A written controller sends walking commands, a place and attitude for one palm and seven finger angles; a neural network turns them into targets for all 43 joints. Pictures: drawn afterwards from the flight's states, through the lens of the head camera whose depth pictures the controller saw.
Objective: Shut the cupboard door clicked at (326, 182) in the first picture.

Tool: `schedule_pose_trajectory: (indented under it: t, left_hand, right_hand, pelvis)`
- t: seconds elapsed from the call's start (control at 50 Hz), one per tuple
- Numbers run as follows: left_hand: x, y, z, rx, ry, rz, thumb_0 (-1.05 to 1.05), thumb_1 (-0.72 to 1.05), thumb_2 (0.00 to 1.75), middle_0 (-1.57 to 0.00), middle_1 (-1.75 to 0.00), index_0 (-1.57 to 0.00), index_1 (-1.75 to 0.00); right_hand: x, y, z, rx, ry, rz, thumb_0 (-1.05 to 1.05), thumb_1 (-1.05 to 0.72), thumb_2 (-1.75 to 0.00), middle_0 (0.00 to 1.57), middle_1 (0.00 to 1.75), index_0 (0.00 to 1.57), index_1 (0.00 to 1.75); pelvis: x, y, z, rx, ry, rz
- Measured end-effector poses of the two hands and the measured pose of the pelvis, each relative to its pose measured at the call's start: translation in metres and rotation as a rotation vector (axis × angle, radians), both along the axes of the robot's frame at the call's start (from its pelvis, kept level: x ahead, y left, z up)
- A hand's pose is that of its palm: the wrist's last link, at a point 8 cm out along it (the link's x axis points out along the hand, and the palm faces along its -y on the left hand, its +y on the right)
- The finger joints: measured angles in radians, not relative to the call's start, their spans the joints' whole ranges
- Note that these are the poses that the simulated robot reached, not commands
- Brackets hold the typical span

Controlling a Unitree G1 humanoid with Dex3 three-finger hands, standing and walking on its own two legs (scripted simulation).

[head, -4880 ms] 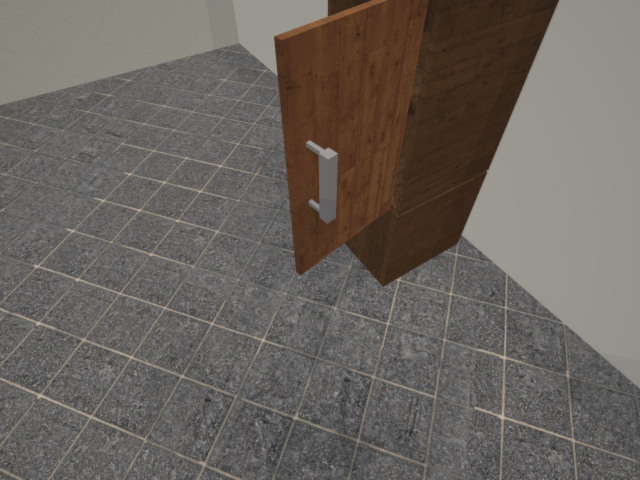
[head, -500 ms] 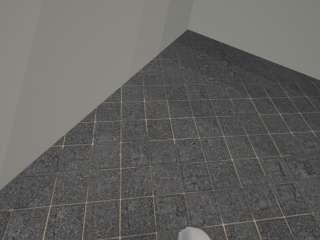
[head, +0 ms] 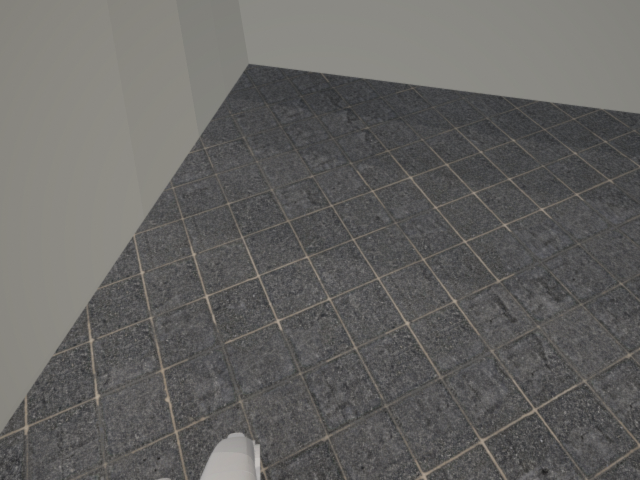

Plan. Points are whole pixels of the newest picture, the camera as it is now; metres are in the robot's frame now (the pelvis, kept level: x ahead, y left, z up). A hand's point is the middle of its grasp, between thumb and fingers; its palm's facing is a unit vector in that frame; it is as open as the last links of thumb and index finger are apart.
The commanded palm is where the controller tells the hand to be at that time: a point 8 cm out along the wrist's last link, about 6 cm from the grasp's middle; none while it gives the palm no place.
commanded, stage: walk around to get in front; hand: left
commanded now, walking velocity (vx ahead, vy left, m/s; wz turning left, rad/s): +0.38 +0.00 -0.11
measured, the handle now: out of the picture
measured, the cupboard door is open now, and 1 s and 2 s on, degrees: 100 100 100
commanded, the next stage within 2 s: walk to a spot facing it in 0.42 s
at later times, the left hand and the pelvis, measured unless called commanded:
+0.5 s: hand (198, 407) +0.24 +0.20 -0.18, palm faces -0.03 -0.99 -0.15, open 7.4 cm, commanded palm none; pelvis +0.26 +0.03 -0.01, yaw -6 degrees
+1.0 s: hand (250, 263) +0.51 +0.15 -0.18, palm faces +0.09 -0.99 -0.14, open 7.3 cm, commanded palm none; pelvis +0.41 -0.02 -0.01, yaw +7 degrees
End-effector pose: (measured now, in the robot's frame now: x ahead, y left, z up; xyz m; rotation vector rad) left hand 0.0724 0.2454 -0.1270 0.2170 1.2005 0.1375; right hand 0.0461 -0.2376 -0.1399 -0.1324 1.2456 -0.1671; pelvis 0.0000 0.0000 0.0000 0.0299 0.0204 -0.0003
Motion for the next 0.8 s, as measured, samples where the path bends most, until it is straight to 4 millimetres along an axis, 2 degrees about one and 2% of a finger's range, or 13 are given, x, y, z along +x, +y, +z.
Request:
schedule_pose_trajectory:
  t: [0.14,0.26,0.32,0.36,0.42,0.52,0.6,0.68,0.74,0.8]
  left_hand:
    - [0.002,0.0,-0.003,-0.008,0.11,0.074,0.0,0.92,0.9,-0.2,-0.3,-0.2,-0.3]
    - [0.0,-0.007,-0.016,-0.047,0.276,0.13,0.0,0.91,0.9,-0.2,-0.3,-0.2,-0.3]
    - [0.008,-0.007,-0.025,-0.074,0.367,0.138,0.01,0.91,0.9,-0.2,-0.3,-0.2,-0.3]
    - [0.025,-0.004,-0.032,-0.092,0.41,0.128,0.01,0.91,0.9,-0.2,-0.3,-0.2,-0.3]
    - [0.075,0.003,-0.035,-0.094,0.387,0.087,0.01,0.91,0.9,-0.2,-0.3,-0.2,-0.3]
    - [0.197,0.009,-0.025,-0.087,0.21,0.015,0.01,0.91,0.9,-0.2,-0.3,-0.2,-0.3]
    - [0.293,0.004,-0.014,-0.058,0.088,-0.061,0.01,0.92,0.9,-0.2,-0.3,-0.2,-0.3]
    - [0.377,-0.012,-0.01,-0.024,-0.011,-0.132,0.01,0.92,0.9,-0.2,-0.3,-0.2,-0.3]
    - [0.427,-0.03,-0.013,-0.007,-0.095,-0.145,0.01,0.92,0.9,-0.2,-0.3,-0.2,-0.3]
    - [0.452,-0.046,-0.011,-0.014,-0.145,-0.131,0.01,0.91,0.9,-0.2,-0.3,-0.2,-0.3]
  right_hand:
    - [0.122,0.005,0.007,0.006,-0.123,0.056,0.0,-0.9,-0.9,0.2,0.3,0.2,0.3]
    - [0.223,0.023,0.008,0.007,-0.179,0.106,0.0,-0.9,-0.9,0.2,0.3,0.2,0.3]
    - [0.269,0.034,0.005,-0.005,-0.221,0.115,0.0,-0.9,-0.9,0.2,0.3,0.2,0.3]
    - [0.286,0.037,0.002,-0.023,-0.249,0.096,0.0,-0.9,-0.9,0.2,0.3,0.2,0.3]
    - [0.282,0.037,0.003,-0.033,-0.204,0.042,0.0,-0.9,-0.9,0.2,0.3,0.2,0.3]
    - [0.242,0.035,0.003,-0.038,0.001,-0.047,0.0,-0.91,-0.9,0.2,0.3,0.2,0.3]
    - [0.209,0.031,0.004,-0.018,0.16,-0.124,0.0,-0.92,-0.9,0.2,0.3,0.2,0.3]
    - [0.188,0.027,0.001,0.02,0.296,-0.187,0.0,-0.91,-0.9,0.2,0.3,0.2,0.3]
    - [0.186,0.02,-0.01,0.054,0.382,-0.207,0.0,-0.91,-0.9,0.2,0.3,0.2,0.3]
    - [0.208,0.008,-0.014,0.058,0.415,-0.185,0.01,-0.91,-0.9,0.2,0.3,0.2,0.3]
  pelvis:
    - [0.07,0.003,0.0,-0.014,0.006,-0.022]
    - [0.138,0.014,-0.009,-0.014,-0.001,-0.041]
    - [0.176,0.023,-0.018,-0.012,-0.011,-0.05]
    - [0.199,0.029,-0.025,-0.031,-0.015,-0.07]
    - [0.227,0.032,-0.02,-0.016,-0.025,-0.094]
    - [0.27,0.03,-0.005,-0.021,-0.019,-0.11]
    - [0.303,0.022,0.001,-0.027,-0.015,-0.122]
    - [0.337,0.002,-0.004,-0.022,-0.015,-0.098]
    - [0.363,-0.017,-0.017,-0.004,-0.011,-0.07]
    - [0.375,-0.024,-0.018,-0.016,-0.013,-0.019]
